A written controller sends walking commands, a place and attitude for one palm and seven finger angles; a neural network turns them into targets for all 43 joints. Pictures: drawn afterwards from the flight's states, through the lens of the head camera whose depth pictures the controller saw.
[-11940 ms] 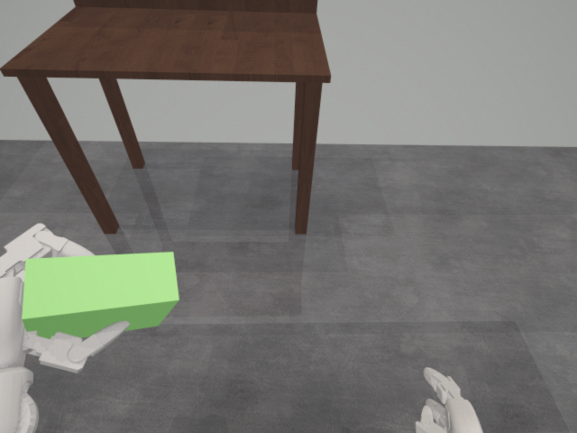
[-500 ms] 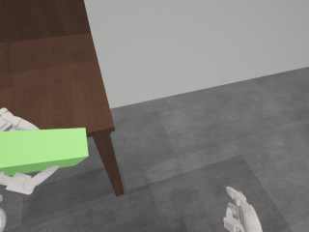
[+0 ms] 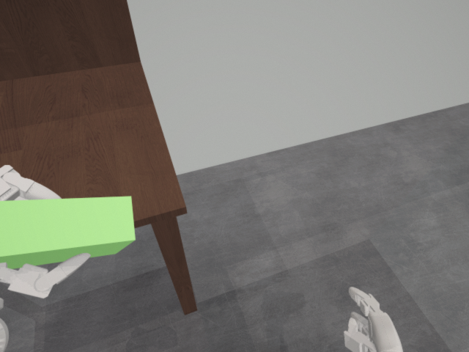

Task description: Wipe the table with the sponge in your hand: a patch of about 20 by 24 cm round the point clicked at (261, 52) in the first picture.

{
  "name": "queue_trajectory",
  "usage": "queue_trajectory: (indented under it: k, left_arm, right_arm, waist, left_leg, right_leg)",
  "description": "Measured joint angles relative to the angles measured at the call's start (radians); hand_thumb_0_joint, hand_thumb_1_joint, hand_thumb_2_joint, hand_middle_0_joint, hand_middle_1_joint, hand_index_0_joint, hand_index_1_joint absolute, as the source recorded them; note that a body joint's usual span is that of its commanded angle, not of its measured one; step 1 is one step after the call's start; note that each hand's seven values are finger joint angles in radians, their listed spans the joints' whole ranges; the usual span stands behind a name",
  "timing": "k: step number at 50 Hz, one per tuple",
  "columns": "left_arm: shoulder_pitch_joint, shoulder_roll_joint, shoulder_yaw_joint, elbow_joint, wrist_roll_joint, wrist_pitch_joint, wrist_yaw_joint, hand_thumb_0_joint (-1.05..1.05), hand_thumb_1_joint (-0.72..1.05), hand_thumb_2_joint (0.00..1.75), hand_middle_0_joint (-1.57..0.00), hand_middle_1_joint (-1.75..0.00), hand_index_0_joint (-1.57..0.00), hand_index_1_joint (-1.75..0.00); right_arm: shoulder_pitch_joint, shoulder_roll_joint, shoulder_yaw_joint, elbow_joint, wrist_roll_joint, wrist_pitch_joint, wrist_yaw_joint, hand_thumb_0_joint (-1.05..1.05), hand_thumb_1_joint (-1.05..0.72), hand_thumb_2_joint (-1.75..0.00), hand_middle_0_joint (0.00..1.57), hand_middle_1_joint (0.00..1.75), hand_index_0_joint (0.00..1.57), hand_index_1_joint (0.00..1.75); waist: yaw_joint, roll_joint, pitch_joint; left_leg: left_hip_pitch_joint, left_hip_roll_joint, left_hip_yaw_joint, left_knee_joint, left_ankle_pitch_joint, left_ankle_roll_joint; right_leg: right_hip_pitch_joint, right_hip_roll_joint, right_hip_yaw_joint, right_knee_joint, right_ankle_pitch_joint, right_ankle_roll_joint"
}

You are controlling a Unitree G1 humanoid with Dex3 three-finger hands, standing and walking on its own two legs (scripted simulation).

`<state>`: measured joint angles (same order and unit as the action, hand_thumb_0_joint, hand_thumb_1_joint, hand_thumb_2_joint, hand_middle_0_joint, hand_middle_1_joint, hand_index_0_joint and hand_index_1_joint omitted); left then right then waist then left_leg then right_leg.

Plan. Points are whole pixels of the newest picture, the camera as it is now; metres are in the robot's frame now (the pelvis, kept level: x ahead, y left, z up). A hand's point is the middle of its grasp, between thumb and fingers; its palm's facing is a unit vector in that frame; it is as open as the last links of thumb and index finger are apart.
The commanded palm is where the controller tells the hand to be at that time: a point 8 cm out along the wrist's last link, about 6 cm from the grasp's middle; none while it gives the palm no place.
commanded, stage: shuffle to correct the standing spot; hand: left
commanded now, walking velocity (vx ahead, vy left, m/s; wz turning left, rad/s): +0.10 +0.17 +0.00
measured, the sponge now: (87, 231) +0.23 +0.20 +0.15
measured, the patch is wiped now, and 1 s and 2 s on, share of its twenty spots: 0.00 0.00 0.00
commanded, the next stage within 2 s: come to a stop and stand still in 0.48 s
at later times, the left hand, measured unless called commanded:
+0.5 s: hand (16, 199) +0.25 +0.28 +0.19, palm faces +0.32 -0.84 -0.43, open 9.8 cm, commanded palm +0.19 +0.34 +0.20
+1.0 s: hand out of the picture +0.30 +0.36 +0.20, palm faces +0.33 -0.84 -0.42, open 9.8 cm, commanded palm +0.26 +0.39 +0.20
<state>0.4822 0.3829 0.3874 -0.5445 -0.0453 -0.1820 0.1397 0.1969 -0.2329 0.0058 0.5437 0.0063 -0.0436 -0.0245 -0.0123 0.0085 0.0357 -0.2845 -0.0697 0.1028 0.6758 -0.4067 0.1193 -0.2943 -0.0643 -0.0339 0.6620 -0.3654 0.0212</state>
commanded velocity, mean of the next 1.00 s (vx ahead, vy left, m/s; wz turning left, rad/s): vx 0.02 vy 0.02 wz -0.05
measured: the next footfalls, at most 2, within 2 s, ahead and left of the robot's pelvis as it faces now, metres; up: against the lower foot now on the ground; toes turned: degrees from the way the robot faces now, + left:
left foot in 0.24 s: +0.08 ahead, +0.15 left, +0.00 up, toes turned -2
right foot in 0.42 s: +0.05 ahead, -0.04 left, +0.00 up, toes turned -6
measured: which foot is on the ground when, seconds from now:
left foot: down 0.00-0.10, up 0.12-0.22, down 0.24-0.42, up 0.44-0.66, down 0.68-1.00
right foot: down 0.00-0.24, up 0.26-0.40, down 0.42-0.70, up 0.72-0.82, down 0.84-1.00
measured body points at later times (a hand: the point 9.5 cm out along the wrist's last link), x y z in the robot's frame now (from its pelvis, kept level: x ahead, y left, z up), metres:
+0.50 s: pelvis +0.02 +0.06 +0.01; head +0.03 +0.05 +0.46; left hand +0.23 +0.32 +0.22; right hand +0.16 -0.16 -0.09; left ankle +0.02 +0.16 -0.67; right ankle +0.01 -0.04 -0.72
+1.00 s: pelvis +0.08 +0.13 +0.02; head +0.09 +0.13 +0.47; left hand +0.28 +0.40 +0.22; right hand +0.27 -0.07 -0.04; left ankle +0.09 +0.23 -0.72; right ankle +0.06 +0.02 -0.72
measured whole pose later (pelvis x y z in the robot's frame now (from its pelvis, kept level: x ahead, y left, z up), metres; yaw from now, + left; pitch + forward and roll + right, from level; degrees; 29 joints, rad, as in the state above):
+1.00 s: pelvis +0.08 +0.13 +0.02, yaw -4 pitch +1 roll -1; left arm 0.50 0.38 0.38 -0.56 -0.05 -0.12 0.13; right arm 0.14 -0.13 0.06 0.55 0.00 -0.10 -0.04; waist 0.01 0.01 0.01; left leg -0.24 0.05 0.08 0.49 -0.25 0.00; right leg -0.19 0.05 -0.02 0.41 -0.22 -0.03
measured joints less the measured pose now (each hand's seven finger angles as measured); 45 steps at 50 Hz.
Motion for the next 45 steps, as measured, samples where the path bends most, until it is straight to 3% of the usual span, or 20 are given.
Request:
queue_trajectory:
  k: [3, 4, 6, 8, 10, 12, 15, 17, 21, 23, 27, 29, 32, 34, 35, 37, 39, 42, 45]
  left_arm:
    - [-0.005, -0.01, -0.004, 0.012, -0.003, 0.006, -0.004, 0.0, -0.46, 1.01, -0.78, -1.35, -0.77, -1.35]
    - [-0.009, -0.012, -0.01, 0.015, -0.003, 0.007, -0.005, 0.0, -0.46, 1.01, -0.78, -1.35, -0.77, -1.35]
    - [-0.011, 0.003, -0.01, 0.003, -0.002, -0.003, -0.003, 0.0, -0.46, 1.01, -0.78, -1.35, -0.77, -1.35]
    - [0.003, 0.007, 0.003, -0.02, 0.0, -0.026, 0.002, 0.0, -0.46, 1.01, -0.78, -1.35, -0.77, -1.35]
    - [0.005, -0.008, 0.014, -0.04, 0.007, -0.035, 0.005, 0.0, -0.46, 1.01, -0.78, -1.35, -0.77, -1.35]
    - [-0.024, -0.028, 0.009, -0.046, 0.01, -0.034, 0.005, 0.0, -0.46, 1.01, -0.78, -1.35, -0.77, -1.35]
    - [-0.091, -0.023, 0.018, 0.016, 0.017, -0.026, 0.0, 0.0, -0.46, 1.01, -0.78, -1.35, -0.77, -1.35]
    - [-0.106, -0.015, 0.027, 0.057, 0.02, -0.012, -0.001, 0.0, -0.46, 1.01, -0.78, -1.35, -0.77, -1.35]
    - [-0.066, -0.009, 0.02, 0.049, 0.026, -0.002, -0.001, 0.0, -0.46, 1.01, -0.78, -1.35, -0.77, -1.35]
    - [-0.047, -0.019, -0.01, 0.034, 0.026, -0.009, -0.009, 0.0, -0.46, 1.01, -0.78, -1.35, -0.77, -1.35]
    - [0.016, -0.018, -0.026, 0.031, 0.019, -0.037, -0.019, 0.0, -0.46, 1.01, -0.78, -1.35, -0.77, -1.35]
    - [0.035, -0.007, -0.009, 0.051, 0.026, -0.052, -0.013, 0.0, -0.46, 1.01, -0.78, -1.35, -0.77, -1.35]
    - [0.029, -0.004, 0.009, 0.074, 0.03, -0.046, -0.001, 0.0, -0.46, 1.01, -0.78, -1.35, -0.77, -1.35]
    - [0.015, -0.016, 0.007, 0.063, 0.024, -0.027, 0.005, 0.0, -0.46, 1.01, -0.78, -1.35, -0.77, -1.35]
    - [-0.002, -0.017, 0.007, 0.06, 0.023, -0.015, 0.006, 0.0, -0.46, 1.01, -0.78, -1.35, -0.77, -1.35]
    - [-0.045, -0.016, 0.005, 0.064, 0.023, 0.011, 0.008, 0.0, -0.46, 1.01, -0.78, -1.35, -0.77, -1.35]
    - [-0.076, -0.017, 0.0, 0.054, 0.027, 0.04, 0.011, 0.0, -0.46, 1.01, -0.78, -1.35, -0.77, -1.35]
    - [-0.074, -0.009, -0.004, -0.001, 0.026, 0.054, 0.011, -0.01, -0.46, 1.01, -0.78, -1.35, -0.77, -1.35]
    - [-0.038, -0.006, -0.018, -0.036, 0.017, 0.041, -0.005, -0.01, -0.46, 1.01, -0.78, -1.35, -0.77, -1.35]
  right_arm:
    - [0.014, -0.002, -0.015, 0.007, -0.006, -0.007, 0.002, 0.01, -0.91, -0.9, 0.2, 0.3, 0.2, 0.29]
    - [0.019, -0.005, -0.021, 0.008, -0.007, -0.01, 0.004, 0.01, -0.91, -0.9, 0.2, 0.3, 0.2, 0.29]
    - [0.016, -0.007, -0.022, 0.016, 0.0, -0.008, 0.012, 0.02, -0.91, -0.9, 0.2, 0.3, 0.2, 0.29]
    - [0.003, -0.01, -0.016, 0.033, -0.001, 0.0, 0.025, 0.02, -0.91, -0.9, 0.2, 0.3, 0.2, 0.29]
    - [-0.008, -0.012, -0.01, 0.043, -0.004, 0.011, 0.03, 0.02, -0.91, -0.9, 0.2, 0.3, 0.2, 0.3]
    - [-0.011, -0.026, -0.015, 0.028, 0.001, 0.005, 0.018, 0.01, -0.9, -0.9, 0.2, 0.3, 0.2, 0.3]
    - [-0.035, 0.016, -0.024, 0.037, 0.003, -0.017, -0.007, 0.01, -0.91, -0.9, 0.2, 0.3, 0.2, 0.3]
    - [-0.032, 0.053, -0.008, 0.04, 0.001, -0.037, -0.008, 0.02, -0.91, -0.9, 0.2, 0.3, 0.2, 0.29]
    - [0.008, 0.076, 0.037, 0.023, -0.005, -0.068, 0.005, 0.01, -0.91, -0.9, 0.2, 0.3, 0.2, 0.29]
    - [0.018, 0.061, 0.036, 0.04, -0.008, -0.058, 0.014, 0.01, -0.9, -0.9, 0.2, 0.3, 0.2, 0.3]
    - [0.041, 0.03, 0.02, 0.091, -0.007, -0.026, 0.02, 0.01, -0.9, -0.9, 0.2, 0.3, 0.2, 0.3]
    - [0.048, 0.015, 0.006, 0.097, -0.004, -0.018, 0.015, 0.01, -0.9, -0.9, 0.2, 0.3, 0.2, 0.3]
    - [0.05, -0.012, -0.021, 0.093, -0.003, -0.022, 0.001, 0.02, -0.9, -0.9, 0.2, 0.3, 0.2, 0.3]
    - [0.046, -0.036, -0.039, 0.08, 0.0, -0.033, -0.013, 0.02, -0.9, -0.9, 0.2, 0.3, 0.2, 0.3]
    - [0.034, -0.034, -0.049, 0.081, 0.003, -0.037, -0.021, 0.02, -0.91, -0.9, 0.2, 0.3, 0.2, 0.3]
    - [0.0, -0.005, -0.055, 0.083, 0.006, -0.041, -0.03, 0.02, -0.91, -0.9, 0.2, 0.3, 0.2, 0.29]
    - [-0.025, 0.027, -0.041, 0.072, 0.002, -0.057, -0.026, 0.02, -0.91, -0.9, 0.2, 0.3, 0.2, 0.29]
    - [-0.047, 0.07, -0.002, 0.036, -0.004, -0.085, -0.008, 0.02, -0.91, -0.9, 0.2, 0.3, 0.2, 0.29]
    - [-0.053, 0.088, 0.03, 0.01, -0.008, -0.092, 0.001, 0.01, -0.91, -0.9, 0.2, 0.3, 0.2, 0.29]
  waist:
    - [-0.003, 0.023, 0.01]
    - [-0.008, 0.041, 0.012]
    - [-0.004, 0.042, 0.02]
    - [0.022, 0.022, 0.019]
    - [0.043, 0.001, 0.011]
    - [0.039, 0.013, 0.013]
    - [0.036, -0.018, 0.037]
    - [0.022, -0.037, 0.031]
    - [-0.005, -0.023, 0.001]
    - [-0.021, 0.011, -0.003]
    - [-0.02, 0.011, -0.027]
    - [-0.013, 0.0, -0.025]
    - [-0.001, -0.011, 0.002]
    - [0.008, 0.007, 0.019]
    - [0.013, -0.003, 0.028]
    - [0.023, -0.042, 0.049]
    - [0.022, -0.061, 0.063]
    - [0.015, -0.071, 0.062]
    - [0.002, -0.023, 0.037]
  left_leg:
    - [0.02, -0.005, -0.008, -0.019, 0.009, -0.002]
    - [0.011, 0.001, -0.019, -0.002, 0.014, -0.026]
    - [-0.083, 0.002, -0.042, 0.18, 0.025, -0.092]
    - [-0.173, 0.019, -0.083, 0.36, -0.065, -0.109]
    - [-0.178, 0.068, -0.124, 0.277, -0.071, -0.109]
    - [-0.138, 0.104, -0.15, 0.113, 0.012, -0.115]
    - [-0.132, 0.073, -0.098, 0.146, 0.044, -0.097]
    - [-0.109, 0.055, -0.077, 0.097, 0.057, -0.083]
    - [-0.092, 0.04, -0.063, 0.039, 0.06, -0.076]
    - [-0.132, 0.04, -0.079, 0.164, 0.018, -0.091]
    - [-0.205, 0.051, -0.073, 0.364, 0.036, -0.119]
    - [-0.196, 0.075, -0.066, 0.297, 0.043, -0.116]
    - [-0.11, 0.105, -0.048, 0.052, 0.117, -0.103]
    - [-0.038, 0.119, -0.051, -0.082, 0.2, -0.105]
    - [-0.027, 0.11, -0.041, -0.08, 0.151, -0.112]
    - [-0.015, 0.088, -0.02, -0.065, 0.111, -0.11]
    - [0.007, 0.079, -0.015, -0.09, 0.126, -0.109]
    - [0.031, 0.078, -0.011, -0.125, 0.14, -0.107]
    - [0.033, 0.103, -0.033, -0.136, 0.137, -0.11]
  right_leg:
    - [0.034, -0.005, -0.014, -0.036, 0.0, -0.026]
    - [0.051, -0.001, -0.028, -0.063, 0.013, -0.027]
    - [0.056, -0.009, -0.041, -0.076, 0.03, -0.017]
    - [0.041, -0.013, -0.017, -0.062, 0.031, 0.017]
    - [0.017, -0.018, 0.02, -0.031, 0.021, 0.037]
    - [-0.014, -0.023, 0.037, 0.051, -0.025, 0.021]
    - [-0.093, 0.004, 0.097, 0.297, -0.126, -0.004]
    - [-0.123, 0.028, 0.072, 0.362, -0.138, -0.015]
    - [-0.023, 0.063, -0.024, 0.029, -0.038, -0.043]
    - [-0.008, 0.065, -0.044, 0.003, 0.004, -0.06]
    - [0.047, 0.039, -0.036, -0.104, 0.041, -0.041]
    - [0.068, 0.021, -0.022, -0.142, 0.054, -0.026]
    - [0.093, -0.006, -0.007, -0.138, 0.039, 0.004]
    - [0.093, -0.007, -0.004, -0.086, 0.002, 0.025]
    - [0.076, -0.017, 0.007, -0.037, -0.02, 0.026]
    - [0.038, -0.016, 0.052, 0.06, -0.054, 0.01]
    - [0.018, 0.011, 0.053, 0.082, -0.065, -0.006]
    - [0.032, 0.055, 0.013, -0.052, 0.03, -0.025]
    - [0.077, 0.09, -0.001, -0.159, 0.114, -0.049]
